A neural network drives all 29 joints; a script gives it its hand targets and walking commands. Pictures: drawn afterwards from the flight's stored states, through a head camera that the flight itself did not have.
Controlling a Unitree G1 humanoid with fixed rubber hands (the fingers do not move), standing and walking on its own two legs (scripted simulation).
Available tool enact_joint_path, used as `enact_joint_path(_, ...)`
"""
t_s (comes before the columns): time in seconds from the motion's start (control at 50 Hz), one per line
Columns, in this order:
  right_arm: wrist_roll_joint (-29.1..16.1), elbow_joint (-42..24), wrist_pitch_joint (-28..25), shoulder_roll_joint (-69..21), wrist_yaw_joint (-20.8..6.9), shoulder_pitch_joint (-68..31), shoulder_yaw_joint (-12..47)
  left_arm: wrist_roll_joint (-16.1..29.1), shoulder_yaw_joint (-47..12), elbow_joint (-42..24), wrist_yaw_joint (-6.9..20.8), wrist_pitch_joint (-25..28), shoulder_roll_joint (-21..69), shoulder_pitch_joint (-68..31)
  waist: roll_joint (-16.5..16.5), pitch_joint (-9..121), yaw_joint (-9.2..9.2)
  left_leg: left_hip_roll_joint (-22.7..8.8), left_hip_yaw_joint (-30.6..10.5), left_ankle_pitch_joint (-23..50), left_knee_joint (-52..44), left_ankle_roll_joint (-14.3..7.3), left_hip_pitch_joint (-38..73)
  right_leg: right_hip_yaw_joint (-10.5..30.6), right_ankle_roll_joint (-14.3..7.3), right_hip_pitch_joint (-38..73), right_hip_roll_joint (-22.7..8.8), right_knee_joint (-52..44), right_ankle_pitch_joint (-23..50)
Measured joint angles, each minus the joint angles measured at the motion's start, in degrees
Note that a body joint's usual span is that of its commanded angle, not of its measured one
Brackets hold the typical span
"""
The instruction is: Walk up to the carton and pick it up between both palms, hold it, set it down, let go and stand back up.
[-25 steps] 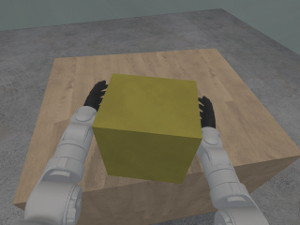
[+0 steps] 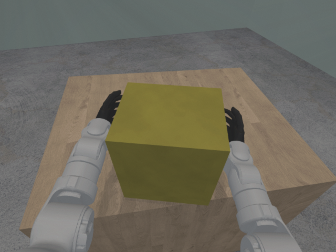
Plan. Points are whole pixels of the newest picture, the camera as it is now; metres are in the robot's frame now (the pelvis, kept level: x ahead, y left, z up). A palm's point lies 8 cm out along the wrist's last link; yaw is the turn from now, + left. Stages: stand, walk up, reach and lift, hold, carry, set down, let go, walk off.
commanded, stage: reach and lift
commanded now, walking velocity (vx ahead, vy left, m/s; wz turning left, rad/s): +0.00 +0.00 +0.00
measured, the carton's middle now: (169, 146) +0.36 -0.04 +0.07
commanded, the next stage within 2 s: none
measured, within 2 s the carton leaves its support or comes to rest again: neither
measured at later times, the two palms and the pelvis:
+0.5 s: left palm (95, 113) +0.39 +0.13 +0.17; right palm (230, 130) +0.34 -0.19 +0.13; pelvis -0.01 +0.00 +0.00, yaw +0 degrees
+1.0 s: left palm (81, 108) +0.38 +0.15 +0.20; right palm (225, 113) +0.36 -0.17 +0.17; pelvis -0.02 -0.01 +0.00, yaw +0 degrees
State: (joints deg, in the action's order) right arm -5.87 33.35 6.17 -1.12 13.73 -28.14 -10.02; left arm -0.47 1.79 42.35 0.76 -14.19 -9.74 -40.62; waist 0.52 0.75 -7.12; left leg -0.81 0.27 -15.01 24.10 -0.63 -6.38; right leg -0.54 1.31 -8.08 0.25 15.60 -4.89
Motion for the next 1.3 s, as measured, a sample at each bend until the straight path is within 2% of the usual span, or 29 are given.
enact_joint_path(0.14,-0.5,-1.9,0.6,0.4,-0.3,0.0,-0.1,0.0,0.0,-4.0,-0.8,-2.7,0.4,-0.1,0.0,0.7,0.78,0.0,0.0,0.2,0.0,0.0,0.1,0.0,0.0,0.0,0.0,0.1,0.1)
enact_joint_path(0.3,-1.0,0.2,3.4,0.8,-1.1,-0.2,-0.8,-0.7,0.3,-4.2,-1.8,-8.0,1.4,-0.6,0.0,0.7,1.99,0.0,0.0,0.3,0.0,0.0,0.2,0.0,0.0,0.1,0.0,0.2,0.2)
enact_joint_path(0.44,-2.1,-2.7,4.4,1.4,-1.2,-1.0,-0.9,-0.7,0.5,-7.4,-2.4,-8.8,1.6,-1.1,0.0,0.7,3.33,0.0,0.0,0.4,0.0,0.0,0.2,0.0,0.0,0.1,0.0,0.3,0.2)
enact_joint_path(0.66,-3.1,0.1,7.7,3.2,-2.1,-5.6,-0.3,-2.2,2.1,-10.5,-3.7,-14.8,1.9,-2.5,0.0,0.7,3.47,0.0,0.0,0.7,0.0,0.0,0.3,0.0,-0.1,0.1,0.0,0.5,0.4)
enact_joint_path(0.84,-4.4,0.3,10.0,4.5,-2.3,-8.1,0.4,-2.5,3.0,-12.5,-4.4,-16.9,2.1,-2.7,0.0,1.2,4.65,0.0,0.0,1.0,0.0,0.0,0.3,0.0,-0.3,0.1,0.0,0.6,0.6)
enact_joint_path(0.96,-4.5,4.8,12.0,5.0,-2.9,-12.7,0.6,-2.7,5.7,-12.5,-4.8,-20.5,2.1,-4.2,0.0,1.5,4.73,0.0,0.0,1.1,0.0,0.0,0.4,0.0,-0.4,0.1,0.0,0.8,0.7)
enact_joint_path(1.3,-6.4,8.6,15.2,7.8,-3.6,-18.5,2.2,-2.8,6.7,-12.7,-6.6,-25.1,2.1,-7.7,0.0,2.3,5.05,0.0,0.0,1.1,0.0,0.0,0.4,0.0,-0.4,0.1,0.0,0.8,0.7)
